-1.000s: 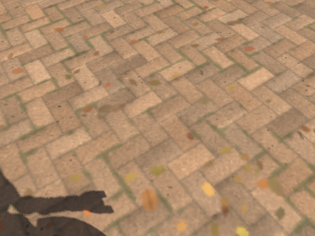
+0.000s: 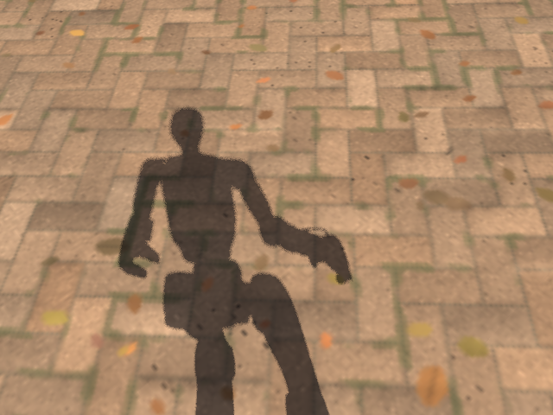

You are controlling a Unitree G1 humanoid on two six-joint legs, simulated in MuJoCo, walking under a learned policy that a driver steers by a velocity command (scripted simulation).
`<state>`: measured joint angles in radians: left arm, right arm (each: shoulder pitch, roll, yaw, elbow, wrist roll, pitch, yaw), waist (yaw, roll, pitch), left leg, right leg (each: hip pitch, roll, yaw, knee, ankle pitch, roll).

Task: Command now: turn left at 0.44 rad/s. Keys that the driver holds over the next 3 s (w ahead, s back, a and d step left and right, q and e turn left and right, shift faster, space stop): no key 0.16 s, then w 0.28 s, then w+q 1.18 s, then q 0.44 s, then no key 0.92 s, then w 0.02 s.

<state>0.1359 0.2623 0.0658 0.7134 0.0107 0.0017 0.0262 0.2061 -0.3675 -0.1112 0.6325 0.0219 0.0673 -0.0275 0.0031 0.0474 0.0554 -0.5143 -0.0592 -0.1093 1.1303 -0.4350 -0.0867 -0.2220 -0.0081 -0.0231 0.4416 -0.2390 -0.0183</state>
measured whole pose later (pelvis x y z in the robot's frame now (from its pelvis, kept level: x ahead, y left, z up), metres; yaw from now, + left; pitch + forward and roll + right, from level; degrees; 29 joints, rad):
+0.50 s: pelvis +0.05 +0.04 +0.01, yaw +4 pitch +1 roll +0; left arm 0.16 0.32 0.07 0.78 -0.01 -0.05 -0.03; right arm 0.37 -0.27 -0.05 0.72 0.01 -0.04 -0.01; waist -0.05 -0.03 0.00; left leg -0.07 -0.02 -0.05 0.28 -0.23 0.03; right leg -0.50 -0.06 0.00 0.71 -0.18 0.03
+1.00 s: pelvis +0.26 +0.02 +0.00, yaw +18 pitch +1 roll -2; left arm 0.35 0.28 0.06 0.86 0.01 -0.09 0.00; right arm 0.17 -0.28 -0.06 0.65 0.02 -0.03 0.03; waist 0.08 0.04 0.03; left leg -0.69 0.09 -0.04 0.79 0.00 0.00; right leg 0.06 0.02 -0.21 0.22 -0.29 -0.02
